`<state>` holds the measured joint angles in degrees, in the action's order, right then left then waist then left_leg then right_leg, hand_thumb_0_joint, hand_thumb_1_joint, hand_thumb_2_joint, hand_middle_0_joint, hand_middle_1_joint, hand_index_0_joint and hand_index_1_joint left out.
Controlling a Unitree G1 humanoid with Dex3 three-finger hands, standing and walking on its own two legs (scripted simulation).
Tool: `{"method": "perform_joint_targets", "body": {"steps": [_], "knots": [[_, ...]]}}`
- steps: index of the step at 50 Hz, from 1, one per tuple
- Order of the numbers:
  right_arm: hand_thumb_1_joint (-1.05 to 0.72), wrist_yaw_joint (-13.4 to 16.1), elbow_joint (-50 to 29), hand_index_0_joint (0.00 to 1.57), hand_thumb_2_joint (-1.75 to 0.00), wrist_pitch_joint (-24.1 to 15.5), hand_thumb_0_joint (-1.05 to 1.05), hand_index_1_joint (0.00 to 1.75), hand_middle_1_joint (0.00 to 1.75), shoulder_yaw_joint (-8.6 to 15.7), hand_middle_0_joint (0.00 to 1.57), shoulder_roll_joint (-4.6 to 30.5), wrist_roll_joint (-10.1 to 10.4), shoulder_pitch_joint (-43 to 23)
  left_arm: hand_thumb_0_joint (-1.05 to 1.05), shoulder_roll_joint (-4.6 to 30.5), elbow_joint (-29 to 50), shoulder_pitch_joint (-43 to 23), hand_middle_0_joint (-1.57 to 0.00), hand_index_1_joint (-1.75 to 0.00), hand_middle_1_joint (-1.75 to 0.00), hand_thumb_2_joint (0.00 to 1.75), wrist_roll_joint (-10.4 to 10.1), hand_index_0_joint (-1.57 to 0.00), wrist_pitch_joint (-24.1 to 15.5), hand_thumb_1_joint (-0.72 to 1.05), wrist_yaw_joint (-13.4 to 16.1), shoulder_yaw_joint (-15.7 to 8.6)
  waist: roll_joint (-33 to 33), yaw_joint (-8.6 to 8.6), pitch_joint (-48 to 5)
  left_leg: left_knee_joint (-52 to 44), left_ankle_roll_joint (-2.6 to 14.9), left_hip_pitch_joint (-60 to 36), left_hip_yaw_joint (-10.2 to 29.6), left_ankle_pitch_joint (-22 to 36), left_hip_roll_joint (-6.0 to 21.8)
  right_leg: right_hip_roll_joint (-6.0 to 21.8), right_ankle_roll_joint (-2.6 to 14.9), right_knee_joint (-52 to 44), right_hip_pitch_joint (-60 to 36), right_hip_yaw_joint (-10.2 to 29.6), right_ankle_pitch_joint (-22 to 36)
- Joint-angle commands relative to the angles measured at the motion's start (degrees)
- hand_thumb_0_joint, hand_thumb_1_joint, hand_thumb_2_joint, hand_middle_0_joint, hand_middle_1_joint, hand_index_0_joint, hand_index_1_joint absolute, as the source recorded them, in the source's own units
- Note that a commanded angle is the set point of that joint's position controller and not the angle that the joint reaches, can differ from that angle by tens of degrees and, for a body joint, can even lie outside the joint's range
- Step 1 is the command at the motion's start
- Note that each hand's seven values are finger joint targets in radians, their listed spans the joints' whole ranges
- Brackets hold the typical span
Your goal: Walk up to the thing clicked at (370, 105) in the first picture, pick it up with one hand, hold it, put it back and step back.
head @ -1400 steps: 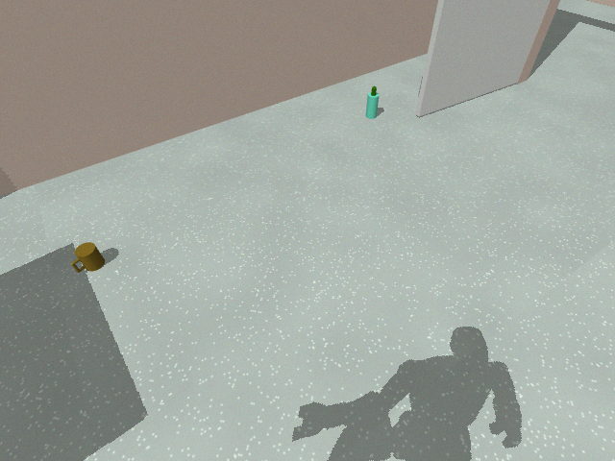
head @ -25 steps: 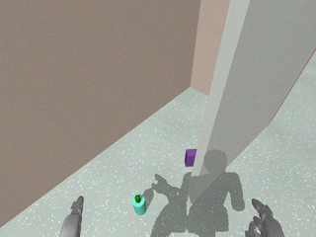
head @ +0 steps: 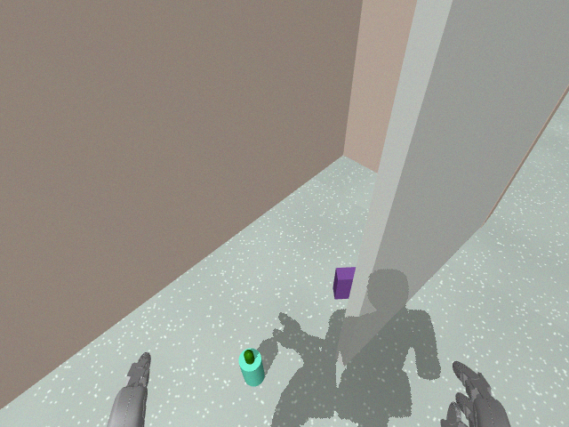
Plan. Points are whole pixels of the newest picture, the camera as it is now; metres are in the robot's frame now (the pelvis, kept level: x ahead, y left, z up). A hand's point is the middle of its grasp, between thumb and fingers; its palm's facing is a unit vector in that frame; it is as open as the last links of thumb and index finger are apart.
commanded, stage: home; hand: left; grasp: from the side
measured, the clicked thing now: (251, 365) +0.43 +0.15 -0.62
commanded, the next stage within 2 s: stand in 0.20 s
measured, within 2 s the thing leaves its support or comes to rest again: neither
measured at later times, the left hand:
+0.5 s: hand (172, 416) +0.17 +0.19 -0.06, palm faces +0.12 -0.95 -0.28, open 15.3 cm
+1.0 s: hand out of the picture +0.10 +0.26 -0.11, palm faces +0.01 -0.94 -0.35, open 7.5 cm
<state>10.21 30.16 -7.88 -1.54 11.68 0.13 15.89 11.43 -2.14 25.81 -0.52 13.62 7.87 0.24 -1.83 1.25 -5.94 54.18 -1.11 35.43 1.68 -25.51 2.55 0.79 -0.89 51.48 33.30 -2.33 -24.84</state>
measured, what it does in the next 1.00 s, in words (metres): stands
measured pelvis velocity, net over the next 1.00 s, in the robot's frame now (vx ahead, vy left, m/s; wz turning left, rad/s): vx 0.00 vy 0.01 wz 0.01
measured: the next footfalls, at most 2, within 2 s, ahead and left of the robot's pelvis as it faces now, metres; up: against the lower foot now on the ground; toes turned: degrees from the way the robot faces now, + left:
none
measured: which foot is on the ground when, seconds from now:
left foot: down 0.00-1.00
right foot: down 0.00-1.00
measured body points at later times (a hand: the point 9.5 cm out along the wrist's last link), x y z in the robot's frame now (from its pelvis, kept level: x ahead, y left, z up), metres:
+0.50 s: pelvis +0.00 +0.00 +0.00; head +0.02 +0.01 +0.45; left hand +0.16 +0.23 -0.04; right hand +0.16 -0.24 -0.07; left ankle +0.02 +0.13 -0.69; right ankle +0.01 -0.13 -0.69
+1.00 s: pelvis +0.00 +0.01 +0.03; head +0.01 +0.02 +0.48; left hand +0.10 +0.31 -0.09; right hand +0.10 -0.28 -0.09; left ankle +0.02 +0.13 -0.69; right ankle +0.01 -0.13 -0.69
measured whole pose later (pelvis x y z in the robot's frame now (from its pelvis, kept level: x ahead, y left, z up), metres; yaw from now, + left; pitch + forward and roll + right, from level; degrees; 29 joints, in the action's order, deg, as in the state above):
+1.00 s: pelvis +0.00 +0.01 +0.03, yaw +0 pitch -1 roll +0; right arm 0.5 52.0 -0.5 2.5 18.4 -3.1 11.6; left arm 19.0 -47.8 13.3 2.0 0.4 1.5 -1.6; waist 0.6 -0.4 1.4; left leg 40.2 0.4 19.5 -0.1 -20.0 0.2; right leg 3.0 -2.0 39.4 18.3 -1.1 -20.2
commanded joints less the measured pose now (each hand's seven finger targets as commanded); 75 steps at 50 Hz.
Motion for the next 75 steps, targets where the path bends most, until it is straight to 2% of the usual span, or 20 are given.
{"method": "perform_joint_targets", "body": {"steps": [1, 15, 18, 25, 31, 32, 33, 35, 38, 40, 45, 47, 51, 54, 55, 58, 61, 65, 73, 75], "knots": [[-0.9, 0.8, -9.3, 0.2, -0.9, -3.8, 0.0, 0.3, 0.3, 2.7, 0.2, 6.5, -0.1, -4.2, 0.0, 5.3, 11.8, -1.9, -0.05, -0.06, -0.07, 0.08, 0.7, -0.05, -3.0, -0.51, 0.6, -2.7, -0.5, -0.54, -4.0, -9.7, 1.2, -4.1, -1.6, 6.5, -1.9, -1.5, 1.16, -9.0, -2.5, -1.3, 5.7], [-0.9, 0.9, -9.0, 0.2, -0.9, -3.7, 0.0, 0.3, 0.3, 3.0, 0.2, 6.8, -0.1, -4.0, 0.0, 5.3, 11.1, -1.5, -0.05, -0.06, -0.06, 0.07, 0.7, -0.05, -3.0, -0.52, 0.5, -2.8, 0.2, -0.14, -5.8, -9.1, 1.22, -5.2, -1.6, 9.3, -1.8, -1.6, 1.11, -8.7, -2.9, -1.1, 8.3], [-0.9, 0.9, -8.7, 0.2, -0.9, -3.8, 0.0, 0.3, 0.3, 3.0, 0.2, 7.0, -0.1, -3.8, 0.0, 5.1, 11.0, -1.9, -0.2, -0.3, -0.3, 0.31, 0.7, -0.2, -2.9, -0.28, 0.6, -2.7, -0.5, -0.06, -4.0, -9.9, 1.09, -4.9, -1.3, 7.9, -1.6, -1.7, 1.19, -8.7, -1.8, -1.5, 6.9], [-0.9, 0.8, -9.0, 0.2, -0.9, -3.8, 0.0, 0.3, 0.3, 2.9, 0.2, 6.8, -0.1, -4.0, 0.0, 5.1, 10.7, -1.4, -0.2, -0.3, -0.3, 0.87, 0.7, -0.2, -2.9, 0.28, 0.6, -2.5, 0.4, -0.3, -4.5, -9.4, 1.21, -4.6, -1.4, 9.4, -1.8, -1.6, 1.12, -8.5, -3.0, -1.5, 8.5], [-0.9, 0.8, -9.1, 0.2, -0.9, -3.8, 0.0, 0.3, 0.3, 3.0, 0.2, 6.8, -0.1, -4.0, 0.0, 5.6, 11.6, -2.0, -0.2, -0.3, -0.3, 0.9, 0.7, -0.2, -3.1, 0.76, 0.6, -3.0, -0.4, -0.4, -4.3, -10.0, 1.09, -4.8, -1.2, 7.5, -1.6, -1.8, 1.14, -8.7, -2.2, -1.7, 6.4], [-0.9, 0.8, -9.1, 0.2, -0.9, -3.8, 0.0, 0.3, 0.3, 3.1, 0.2, 6.8, -0.1, -3.9, 0.0, 5.5, 10.7, -0.8, -0.2, -0.3, -0.3, 0.9, 0.8, -0.2, -3.1, 0.84, 0.7, -3.2, 1.0, -0.21, -5.9, -9.1, 1.18, -5.3, -1.2, 9.7, -1.6, -1.6, 1.04, -8.6, -3.5, -1.6, 8.5], [-0.9, -2.6, 3.1, 0.2, -0.9, 0.5, 0.0, 0.3, 0.3, 5.6, 0.2, 15.5, -6.3, -7.1, 0.0, 14.0, -9.4, -9.7, -0.2, -0.3, -0.3, 0.9, 5.8, -0.2, -8.8, 0.9, -2.3, -5.5, 4.2, -2.37, 2.2, -10.4, 3.37, -7.1, 1.7, 17.2, 0.3, 3.4, 4.3, -10.2, -9.9, 4.1, 12.8], [-0.9, -5.5, 4.8, 0.2, -0.9, 3.3, 0.0, 0.3, 0.3, 6.1, 0.2, 14.7, -6.2, -5.6, 0.0, 15.1, -15.8, -8.5, -0.2, -0.3, -0.3, 0.9, 5.9, -0.2, -12.7, 0.9, -4.7, -5.6, 4.8, -1.48, -1.2, -9.4, 5.02, -9.2, 1.1, 16.8, -0.2, 4.8, 6.21, -10.9, -11.3, 7.0, 16.0], [-0.9, -8.1, 7.4, 0.2, -0.9, 3.7, 0.0, 0.3, 0.3, 5.9, 0.2, 13.6, -3.4, -5.9, 0.0, 14.7, -22.6, -11.3, -0.2, -0.3, -0.3, 0.9, 3.9, -0.2, -14.5, 0.9, -6.0, -4.6, 4.1, -1.83, -1.3, -12.5, 4.74, -13.2, 1.4, 13.8, -0.7, 5.5, 5.53, -13.1, -11.7, 7.6, 13.6], [-0.9, -8.8, 9.3, 0.2, -0.9, 4.1, 0.0, 0.3, 0.3, 6.3, 0.2, 13.5, -2.9, -7.0, 0.0, 15.5, -27.0, -12.3, -0.2, -0.3, -0.3, 0.9, 3.4, -0.2, -15.1, 0.9, -6.1, -4.4, 5.4, -1.92, -0.8, -13.3, 4.35, -15.0, 1.3, 14.1, -0.9, 6.1, 5.02, -15.8, -12.3, 7.8, 14.7], [-0.9, -9.2, 14.6, 0.2, -0.9, 4.9, 0.0, 0.3, 0.3, 6.3, 0.2, 14.5, -3.3, -6.8, 0.0, 16.0, -36.1, -15.5, -0.2, -0.3, -0.3, 0.9, 2.7, -0.2, -15.7, 0.9, -5.9, -4.5, 0.0, -1.77, 1.8, -20.6, 4.65, -18.0, 3.8, 16.3, 0.9, 4.6, 3.26, -16.6, -14.5, 5.1, 14.0], [-0.9, -9.2, 16.2, 0.2, -0.9, 5.2, 0.0, 0.3, 0.3, 6.2, 0.2, 14.9, -3.2, -8.1, 0.0, 15.4, -39.5, -14.8, -0.2, -0.3, -0.3, 0.9, 2.7, -0.2, -15.6, 0.9, -5.9, -4.1, -1.4, -2.64, 3.0, -24.0, 4.7, -17.3, 5.4, 14.4, 2.0, 4.1, 2.73, -18.1, -16.9, 3.9, 12.9], [-0.9, -8.9, 19.8, 0.2, -0.9, 5.4, 0.0, 0.3, 0.3, 5.8, 0.2, 16.1, -2.6, -7.9, 0.0, 16.1, -45.6, -14.2, -0.2, -0.3, -0.3, 0.9, 2.4, -0.2, -15.5, 0.9, -5.9, -3.8, -0.4, -2.7, 2.8, -27.4, 3.95, -20.6, 5.2, 18.7, 2.3, 4.8, 2.41, -22.0, -21.7, 4.3, 17.3], [-0.9, -8.7, 22.6, 0.2, -0.9, 5.7, 0.0, 0.3, 0.3, 5.5, 0.2, 16.7, -2.2, -7.2, 0.0, 17.0, -48.8, -15.7, -0.2, -0.3, -0.3, 0.9, 2.2, -0.2, -15.4, 0.9, -5.8, -3.6, 0.5, -1.98, 3.3, -28.7, 3.36, -24.2, 4.4, 22.9, 2.4, 5.7, 2.39, -24.6, -22.9, 4.8, 20.3], [-0.9, -8.7, 23.5, 0.2, -0.9, 5.8, 0.0, 0.3, 0.3, 5.4, 0.2, 16.8, -2.2, -7.3, 0.0, 17.1, -49.7, -15.8, -0.2, -0.3, -0.3, 0.9, 2.2, -0.2, -15.1, 0.9, -5.8, -3.4, 0.2, -2.05, 4.9, -30.5, 3.09, -23.7, 4.7, 20.5, 2.5, 5.4, 2.21, -25.6, -22.4, 4.4, 17.5], [-0.9, -8.7, 25.3, 0.2, -0.9, 6.0, 0.0, 0.3, 0.3, 5.3, 0.2, 17.2, -1.9, -8.2, 0.0, 17.6, -52.4, -16.5, -0.2, -0.3, -0.3, 0.9, 2.1, -0.2, -15.0, 0.9, -5.8, -3.2, 0.7, -1.97, 5.2, -32.5, 2.98, -25.9, 4.6, 20.5, 2.9, 5.7, 2.01, -28.0, -23.4, 4.6, 16.9], [-0.9, -8.7, 27.3, 0.2, -0.9, 6.2, 0.0, 0.3, 0.3, 5.2, 0.2, 17.8, -1.7, -8.3, 0.0, 17.7, -54.7, -17.2, -0.2, -0.3, -0.3, 0.9, 2.0, -0.2, -14.8, 0.9, -6.0, -2.8, 0.2, -1.8, 6.9, -35.9, 2.73, -25.1, 5.1, 15.7, 3.1, 5.5, 1.61, -29.7, -24.3, 4.4, 14.9], [-0.9, -9.0, 28.4, 0.2, -0.9, 6.8, 0.0, 0.3, 0.3, 5.3, 0.2, 18.2, -1.7, -9.8, 0.0, 18.2, -57.3, -16.4, -0.2, -0.3, -0.3, 0.9, 2.3, -0.2, -14.6, 0.9, -6.2, -2.7, 0.1, -2.31, 10.9, -39.8, 2.54, -21.7, 6.5, 4.4, 3.4, 4.9, 1.24, -31.1, -23.2, 3.8, 8.9], [-0.9, -9.3, 30.4, 0.2, -0.9, 6.6, 0.0, 0.3, 0.3, 5.1, 0.2, 17.3, -1.5, -9.8, 0.0, 18.4, -59.4, -17.6, -0.2, -0.3, -0.3, 0.9, 2.1, -0.2, -15.3, 0.9, -6.3, -2.6, 1.8, -1.85, 8.5, -38.7, 2.29, -25.1, 5.0, 10.4, 3.0, 6.5, 1.45, -33.8, -23.9, 5.6, 9.8], [-0.9, -9.5, 30.7, 0.2, -0.9, 6.8, 0.0, 0.3, 0.3, 5.1, 0.2, 17.2, -1.4, -9.8, 0.0, 18.4, -59.9, -17.4, -0.2, -0.3, -0.3, 0.9, 2.2, -0.2, -15.4, 0.9, -6.3, -2.5, 3.6, -1.75, 9.9, -37.9, 2.2, -25.1, 4.5, 10.7, 2.6, 6.4, 1.2, -35.6, -22.4, 5.8, 6.7]]}}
